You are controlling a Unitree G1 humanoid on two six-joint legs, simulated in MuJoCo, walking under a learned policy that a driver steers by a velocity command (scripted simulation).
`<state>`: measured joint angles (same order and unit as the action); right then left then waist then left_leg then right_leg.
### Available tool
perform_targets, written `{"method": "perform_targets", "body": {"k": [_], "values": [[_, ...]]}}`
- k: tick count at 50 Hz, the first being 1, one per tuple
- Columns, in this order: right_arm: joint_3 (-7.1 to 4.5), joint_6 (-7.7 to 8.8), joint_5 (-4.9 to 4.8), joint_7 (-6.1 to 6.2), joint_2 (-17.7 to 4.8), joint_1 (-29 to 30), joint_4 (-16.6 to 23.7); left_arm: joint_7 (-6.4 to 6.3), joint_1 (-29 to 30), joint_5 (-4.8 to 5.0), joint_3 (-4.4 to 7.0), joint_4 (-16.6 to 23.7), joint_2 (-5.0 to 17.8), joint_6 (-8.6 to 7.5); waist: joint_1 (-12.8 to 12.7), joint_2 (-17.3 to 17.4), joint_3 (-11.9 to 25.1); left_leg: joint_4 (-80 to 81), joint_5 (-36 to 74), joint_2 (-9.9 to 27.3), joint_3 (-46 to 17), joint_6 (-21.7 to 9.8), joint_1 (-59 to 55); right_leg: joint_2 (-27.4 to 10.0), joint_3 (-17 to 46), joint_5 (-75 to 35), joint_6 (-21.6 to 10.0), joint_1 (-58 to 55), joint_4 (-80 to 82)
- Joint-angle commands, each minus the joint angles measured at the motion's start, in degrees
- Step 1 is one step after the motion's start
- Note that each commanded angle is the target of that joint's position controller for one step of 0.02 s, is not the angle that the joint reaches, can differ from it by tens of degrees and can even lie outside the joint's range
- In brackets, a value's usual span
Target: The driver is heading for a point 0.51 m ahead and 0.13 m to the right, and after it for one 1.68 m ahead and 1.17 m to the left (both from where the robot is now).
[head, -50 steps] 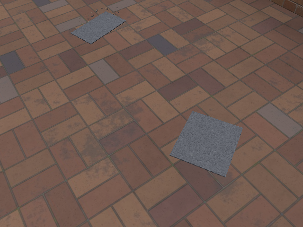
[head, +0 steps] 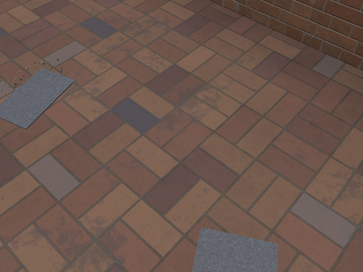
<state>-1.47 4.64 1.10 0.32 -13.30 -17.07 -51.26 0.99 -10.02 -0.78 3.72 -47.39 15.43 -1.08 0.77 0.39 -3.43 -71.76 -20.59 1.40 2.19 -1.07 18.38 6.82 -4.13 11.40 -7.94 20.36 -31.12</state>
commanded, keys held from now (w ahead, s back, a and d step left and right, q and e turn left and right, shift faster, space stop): w+e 0.60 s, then w+q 0.40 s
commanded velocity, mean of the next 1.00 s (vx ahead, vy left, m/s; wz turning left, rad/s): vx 0.50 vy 0.00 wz -0.33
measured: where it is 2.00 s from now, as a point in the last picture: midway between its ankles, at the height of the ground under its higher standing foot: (213, 148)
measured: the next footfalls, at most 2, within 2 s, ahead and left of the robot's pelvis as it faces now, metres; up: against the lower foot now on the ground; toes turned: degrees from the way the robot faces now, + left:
left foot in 0.40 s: +0.41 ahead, +0.11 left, +0.00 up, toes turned -16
right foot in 0.88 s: +0.54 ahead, -0.19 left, +0.00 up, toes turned -23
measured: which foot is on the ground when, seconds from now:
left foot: up 0.00-0.38, down 0.40-0.90, up 0.92-1.00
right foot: down 0.00-0.42, up 0.44-0.86, down 0.88-1.00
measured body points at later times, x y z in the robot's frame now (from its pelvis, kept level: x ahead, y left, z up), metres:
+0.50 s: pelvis +0.27 +0.04 +0.01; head +0.30 +0.04 +0.45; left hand +0.38 +0.31 -0.12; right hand +0.38 -0.26 -0.08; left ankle +0.37 +0.12 -0.73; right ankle +0.12 -0.03 -0.65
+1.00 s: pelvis +0.49 -0.08 +0.01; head +0.51 -0.11 +0.46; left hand +0.72 +0.09 -0.09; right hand +0.40 -0.33 -0.13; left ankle +0.44 +0.08 -0.65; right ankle +0.50 -0.18 -0.73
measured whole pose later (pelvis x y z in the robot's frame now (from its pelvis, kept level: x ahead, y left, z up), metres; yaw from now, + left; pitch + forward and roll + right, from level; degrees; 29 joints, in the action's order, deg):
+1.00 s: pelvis +0.49 -0.08 +0.01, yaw -18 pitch +1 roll +1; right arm -2.9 2.1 0.4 -0.9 -14.4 -22.7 -52.1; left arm 0.3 -8.3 -2.2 0.9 -43.6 12.7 -3.6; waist 2.8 1.1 -1.7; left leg -59.7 -21.8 1.2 0.0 -3.8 19.5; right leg -0.7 -5.3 11.7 -2.7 17.5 -28.0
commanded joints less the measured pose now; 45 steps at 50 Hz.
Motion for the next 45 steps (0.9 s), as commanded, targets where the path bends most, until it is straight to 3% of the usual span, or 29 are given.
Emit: {"method": "perform_targets", "body": {"k": [1,3,5,10,15,17,19,20,21,22,23,24,25,27,30,33,36,38,41,42,43,44,45], "values": [[-1.26,0.1,1.31,-0.18,-6.61,0.53,5.65,-1.04,-5.53,0.62,1.75,0.7,6.17,-0.7,0.07,1.97,2.88,2.59,1.94,4.52,-5.09,1.37,15.57,-17.25,23.12,-17.85,-10.21,-13.62,17.31],[-1.16,-1.82,1.94,-0.58,-5.67,-0.05,6.07,-0.79,-6.41,0.86,1.77,0.48,6.87,-1.78,0.97,0.35,3.62,6.74,2.08,4.38,-3.96,2.73,13.58,-15.1,20.48,-21.53,-10.01,-10.91,17.96],[-0.99,-2.53,1.81,-0.85,-5.14,2.94,7.5,-0.68,-7.8,0.8,2.2,0.26,8.51,-2.18,0.61,-0.78,2.78,11.99,5.59,4.39,-2.81,3.88,14.73,-13.48,19.2,-20.05,-9.34,-9.13,19.12],[-0.59,-2.48,1.21,-1.28,-5.15,14.62,11.57,-0.65,-12.97,0.82,2.5,-0.26,8.92,-1.83,-3.93,-3.45,1.34,26.88,17.41,3.22,-2.44,4.83,18.02,-11.5,20.1,-17.72,-5.83,-12.5,18.44],[-0.2,-1.51,0.53,-1.48,-6.09,21.15,14.52,-1.27,-16.25,-0.1,2.7,-0.18,9.81,-1.51,-6.3,-4.28,1.66,35.54,17.53,0.4,-2.97,3.63,16.78,-13.16,23.73,-23.68,-4.85,-18.77,13.51],[-0.54,-1.0,0.36,-1.33,-7.5,18.14,14.3,-1.68,-13.96,-0.34,2.93,0.79,10.74,-1.57,-3.96,-5.07,2.02,39.93,14.42,-0.6,-3.92,2.32,9.96,-13.83,25.61,-24.8,-3.11,-17.69,10.94],[-1.59,-0.18,0.38,-0.46,-9.78,7.31,11.2,-1.35,-10.65,-0.21,3.03,1.76,11.58,-2.02,1.56,-3.87,6.06,44.88,11.8,-2.94,-2.93,0.24,-6.27,-11.19,24.96,-30.19,-0.68,-13.39,1.26],[-2.56,0.63,1.24,0.36,-12.77,-0.54,9.87,-0.78,-10.52,0.43,2.43,2.23,9.54,-2.59,5.18,0.67,11.6,47.46,8.65,3.12,-8.49,-2.1,-18.57,-7.14,21.41,-24.88,0.96,-8.29,-11.34],[-3.7,0.42,2.54,1.27,-17.8,-7.14,10.33,-0.67,-12.72,2.13,1.08,4.56,4.26,-2.95,6.32,9.87,19.95,51.06,-3.66,18.86,-28.03,-5.94,-33.05,-0.74,13.97,-0.5,3.07,4.39,-28.13],[-4.2,-0.59,1.76,1.06,-18.61,-4.23,9.87,-0.75,-16.17,1.02,1.08,5.54,5.72,-2.49,1.93,17.73,20.89,56.69,-5.78,24.59,-47.21,-10.46,-33.05,1.01,10.79,20.56,3.07,14.41,-36.41],[-3.13,-1.09,1.32,0.77,-12.71,0.15,11.09,-1.06,-15.13,-0.25,1.41,3.33,8.14,-1.48,0.67,7.05,12.26,56.35,-10.52,22.69,-40.58,-10.2,-25.62,-3.97,11.38,15.98,2.87,17.03,-40.21],[-2.17,-1.11,0.88,0.54,-8.64,2.85,11.32,-0.4,-11.72,-0.6,1.31,3.26,7.7,-1.21,0.76,1.71,6.57,57.43,-6.9,19.38,-31.52,-9.22,-18.81,-5.76,10.5,11.54,3.29,16.25,-38.77],[-1.68,-1.03,0.97,0.48,-7.14,4.26,11.12,0.1,-10.53,-0.64,1.18,3.59,6.53,-0.89,-0.24,2.49,3.96,59.08,-0.41,16.58,-24.37,-7.71,-14.53,-7.4,9.73,9.36,3.78,14.85,-36.32],[-1.58,-0.1,0.62,0.47,-6.96,2.84,9.56,1.08,-9.91,-1.59,1.01,3.87,5.73,0.41,-0.95,5.97,2.44,60.49,10.03,13.59,-15.47,-6.83,-11.02,-8.83,8.52,7.49,4.82,13.24,-35.03],[-2.11,1.29,-0.13,-0.15,-7.78,0.74,8.12,2.05,-6.09,-1.32,0.68,5.94,4.85,1.22,-1.16,5.45,2.59,62.38,18.45,14.04,-9.46,-7.96,-11.85,-9.7,8.05,3.28,5.67,16.27,-34.11],[-2.01,1.72,0.26,-0.8,-7.42,-2.39,5.78,2.26,-1.57,-1.44,-0.2,7.33,3.07,0.75,-0.39,4.61,1.37,64.03,21.41,12.53,-5.86,-9.05,-11.83,-8.71,9.41,-1.21,6.41,17.77,-25.95],[-2.07,1.38,-0.57,-1.27,-7.91,-2.58,4.24,2.65,4.61,-1.73,-1.39,9.01,1.94,0.15,-0.29,5.28,0.41,64.04,23.94,9.51,-2.03,-8.47,-10.18,-9.2,3.81,-6.33,6.84,12.8,-12.19],[-2.36,0.95,-0.7,-1.4,-9.06,-5.16,2.95,2.66,8.64,-1.64,-1.94,9.88,1.72,-0.25,1.24,5.36,0.21,63.07,26.57,9.74,-2.87,-8.48,-10.53,-8.97,0.93,-6.14,6.85,8.93,-6.69],[-3.07,0.19,-0.25,-1.28,-11.43,-7.27,1.36,1.75,8.98,-1.22,-1.82,10.22,3.09,-1.1,0.87,5.46,0.55,58.71,32.19,12.02,-5.82,-8.17,-14.17,-7.87,0.79,-2.06,5.71,5.11,-2.03],[-3.2,-0.09,-0.24,-1.18,-11.87,-7.16,1.02,1.3,6.31,-1.37,-1.55,9.44,3.71,-1.54,-0.62,5.32,1.55,55.32,35.36,11.98,-6.2,-7.67,-14.7,-6.94,0.73,-0.73,5.13,1.17,0.47],[-3.06,-0.33,-0.6,-1.13,-11.43,-6.98,0.63,0.68,0.07,-1.86,-1.01,7.28,4.63,-2.25,-3.8,3.2,4.5,47.3,39.11,9.83,-4.39,-6.59,-13.41,-6.05,0.73,-2.46,4.09,-7.8,5.17],[-2.42,-0.21,-0.93,-1.17,-9.29,-7.21,1.14,-0.16,-8.81,-3.01,0.08,4.6,7.61,-3.02,-7.08,-0.1,10.92,35.55,32.54,6.49,-2.35,-5.37,-7.18,-10.44,5.2,-1.14,2.42,-21.38,5.89],[-0.87,-0.04,-2.01,-1.38,-3.36,-8.15,4.56,-1.18,-15.89,-4.11,1.49,4.51,13.77,-3.3,-8.85,-11.51,19.5,16.91,7.34,0.12,1.74,-2.8,8.78,-28.28,26.0,6.75,-1.19,-37.18,9.25]]}}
